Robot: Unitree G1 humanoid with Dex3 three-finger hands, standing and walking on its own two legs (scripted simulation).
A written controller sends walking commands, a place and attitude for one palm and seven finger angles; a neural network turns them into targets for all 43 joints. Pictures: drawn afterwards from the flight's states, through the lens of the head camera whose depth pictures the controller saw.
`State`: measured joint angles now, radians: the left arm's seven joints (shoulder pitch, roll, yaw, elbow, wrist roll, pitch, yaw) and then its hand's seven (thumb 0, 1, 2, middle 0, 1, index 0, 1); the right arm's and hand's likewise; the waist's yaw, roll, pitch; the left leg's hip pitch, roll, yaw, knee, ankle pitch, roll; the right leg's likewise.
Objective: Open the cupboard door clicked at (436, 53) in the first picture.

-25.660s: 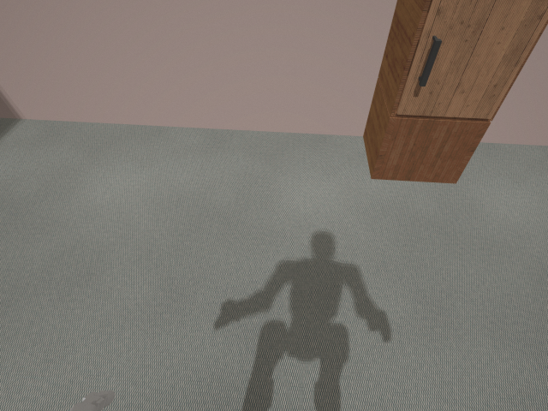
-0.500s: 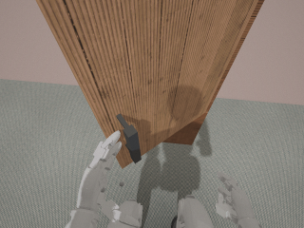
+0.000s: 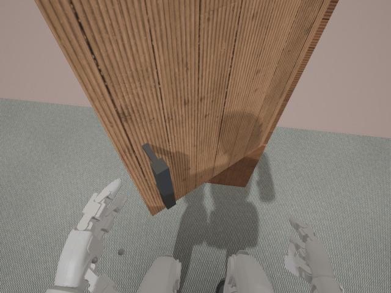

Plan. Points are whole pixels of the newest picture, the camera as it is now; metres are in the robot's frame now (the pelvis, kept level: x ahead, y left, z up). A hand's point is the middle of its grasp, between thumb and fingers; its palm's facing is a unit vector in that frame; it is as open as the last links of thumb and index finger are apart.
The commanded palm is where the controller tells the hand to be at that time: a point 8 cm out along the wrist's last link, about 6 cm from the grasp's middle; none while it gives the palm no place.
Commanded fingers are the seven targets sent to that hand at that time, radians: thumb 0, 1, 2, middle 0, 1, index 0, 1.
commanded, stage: slide the hand sideways off the handle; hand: left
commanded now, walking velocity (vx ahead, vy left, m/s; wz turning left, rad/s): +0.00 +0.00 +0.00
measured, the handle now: (159, 179) +0.32 +0.10 +0.04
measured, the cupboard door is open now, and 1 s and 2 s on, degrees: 42 42 42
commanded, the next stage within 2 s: draw the hand back to the body in 0.04 s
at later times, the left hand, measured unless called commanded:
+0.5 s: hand (78, 253) +0.18 +0.17 +0.12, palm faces -0.04 -1.00 -0.08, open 16.3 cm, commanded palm +0.15 +0.24 +0.13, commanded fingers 0.00 -0.50 0.30 -0.15 -0.30 -0.15 -0.30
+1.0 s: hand out of the picture +0.20 +0.25 +0.21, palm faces +0.30 -0.85 -0.43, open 13.2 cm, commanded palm +0.16 +0.29 +0.24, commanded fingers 0.00 0.34 0.66 -0.18 -0.30 -0.18 -0.30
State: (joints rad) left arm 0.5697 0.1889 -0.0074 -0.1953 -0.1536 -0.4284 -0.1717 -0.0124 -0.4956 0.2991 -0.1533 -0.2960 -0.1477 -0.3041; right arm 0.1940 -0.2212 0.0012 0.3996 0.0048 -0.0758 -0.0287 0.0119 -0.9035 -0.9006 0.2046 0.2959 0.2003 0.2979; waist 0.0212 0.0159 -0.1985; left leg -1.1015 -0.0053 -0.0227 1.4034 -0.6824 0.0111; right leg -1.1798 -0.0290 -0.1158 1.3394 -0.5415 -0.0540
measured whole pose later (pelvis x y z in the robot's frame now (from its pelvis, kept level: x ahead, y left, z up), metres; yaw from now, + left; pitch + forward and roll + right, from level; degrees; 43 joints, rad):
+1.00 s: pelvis +0.04 +0.02 +0.11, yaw +0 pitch +3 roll -1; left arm 0.65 0.33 0.15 -0.43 -0.03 0.01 0.15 -0.01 0.01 0.52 -0.18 -0.30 -0.17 -0.30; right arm 0.29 -0.23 0.06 0.51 0.02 -0.12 -0.12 0.01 -0.90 -0.90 0.20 0.30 0.20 0.30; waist 0.05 0.08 -0.10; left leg -0.34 -0.02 0.00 0.76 -0.47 0.04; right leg -0.42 -0.02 -0.08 0.72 -0.35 -0.01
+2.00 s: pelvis +0.02 +0.00 +0.14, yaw -2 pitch -2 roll -1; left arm 0.47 0.35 0.38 -0.37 -0.03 -0.15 0.12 0.01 0.89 0.90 -0.21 -0.30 -0.21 -0.31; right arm 0.17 -0.24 0.03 0.62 -0.01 -0.10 -0.07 0.01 -0.90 -0.90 0.21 0.30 0.20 0.30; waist 0.03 0.06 0.02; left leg -0.13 0.02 0.02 0.45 -0.29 0.01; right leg -0.20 0.03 -0.06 0.37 -0.14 -0.04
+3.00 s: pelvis -0.10 +0.04 +0.13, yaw +1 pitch +3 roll -1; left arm 0.56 0.47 0.44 -0.59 -0.01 -0.23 0.15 0.01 0.89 0.90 -0.22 -0.30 -0.21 -0.31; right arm 0.15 -0.20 -0.01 0.60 -0.01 -0.08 -0.07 0.01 -0.90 -0.90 0.21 0.30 0.20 0.30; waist -0.05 -0.08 0.04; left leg -0.35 0.00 0.01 0.58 -0.26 0.02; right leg -0.41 0.05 0.09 0.56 -0.20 0.02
